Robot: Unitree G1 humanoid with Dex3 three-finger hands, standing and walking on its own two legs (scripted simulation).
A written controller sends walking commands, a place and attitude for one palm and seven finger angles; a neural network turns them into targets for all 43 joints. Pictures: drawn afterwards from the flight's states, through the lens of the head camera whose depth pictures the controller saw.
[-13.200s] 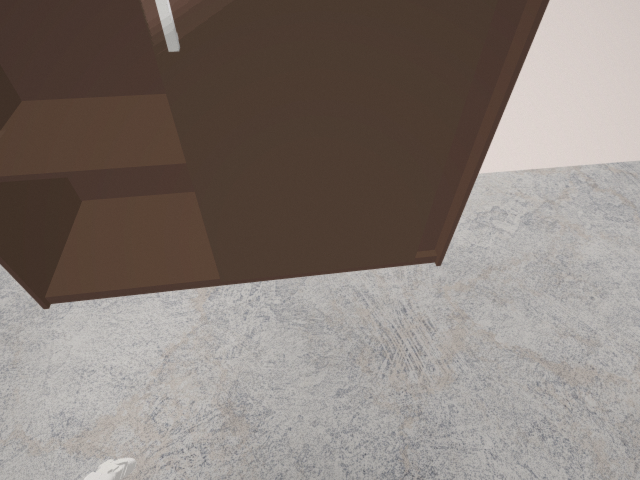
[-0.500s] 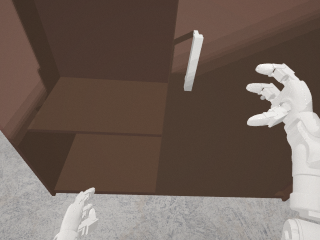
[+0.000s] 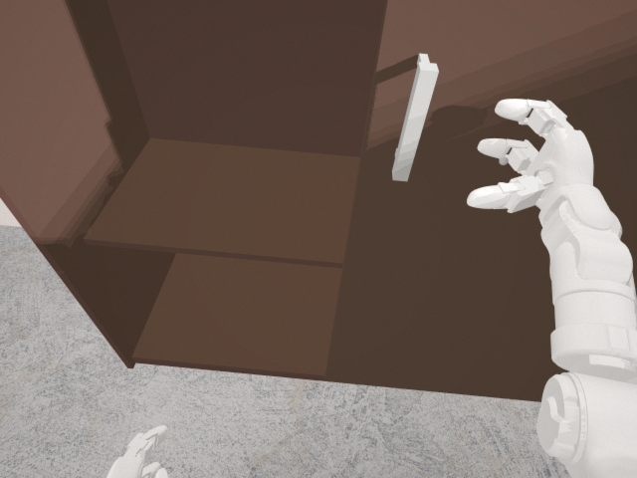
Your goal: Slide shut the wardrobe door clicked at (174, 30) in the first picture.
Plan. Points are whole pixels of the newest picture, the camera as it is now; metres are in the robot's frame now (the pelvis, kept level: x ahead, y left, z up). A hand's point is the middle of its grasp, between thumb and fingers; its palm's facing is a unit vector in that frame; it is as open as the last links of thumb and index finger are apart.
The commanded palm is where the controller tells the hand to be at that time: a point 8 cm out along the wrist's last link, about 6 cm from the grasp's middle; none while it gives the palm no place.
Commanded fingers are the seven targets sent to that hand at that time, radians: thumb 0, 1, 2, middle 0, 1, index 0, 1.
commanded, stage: move the hooked fingers beside the handle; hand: right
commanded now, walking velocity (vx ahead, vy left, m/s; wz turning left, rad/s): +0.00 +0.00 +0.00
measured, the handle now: (411, 120) +0.51 -0.06 +0.22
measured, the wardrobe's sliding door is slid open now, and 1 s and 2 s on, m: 0.62 0.62 0.62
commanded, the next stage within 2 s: none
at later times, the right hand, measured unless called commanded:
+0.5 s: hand (475, 145) +0.47 -0.14 +0.21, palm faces +0.04 +1.00 +0.00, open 13.5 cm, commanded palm +0.47 -0.17 +0.21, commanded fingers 0.00 0.50 -0.30 0.30 1.20 0.30 1.20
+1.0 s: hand (471, 147) +0.47 -0.13 +0.21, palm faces +0.06 +1.00 -0.03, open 13.7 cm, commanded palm +0.49 -0.15 +0.20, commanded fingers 0.00 0.50 -0.30 0.30 1.20 0.30 1.20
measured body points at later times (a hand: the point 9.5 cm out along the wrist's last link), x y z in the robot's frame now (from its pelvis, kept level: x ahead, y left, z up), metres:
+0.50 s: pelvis -0.02 +0.00 +0.00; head +0.01 +0.01 +0.45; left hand +0.04 +0.26 -0.13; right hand +0.46 -0.19 +0.22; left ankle +0.00 +0.11 -0.74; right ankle -0.02 -0.10 -0.74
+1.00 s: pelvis -0.04 +0.00 -0.01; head +0.01 +0.00 +0.44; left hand -0.01 +0.26 -0.13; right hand +0.46 -0.19 +0.21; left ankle +0.00 +0.11 -0.74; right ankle -0.02 -0.10 -0.74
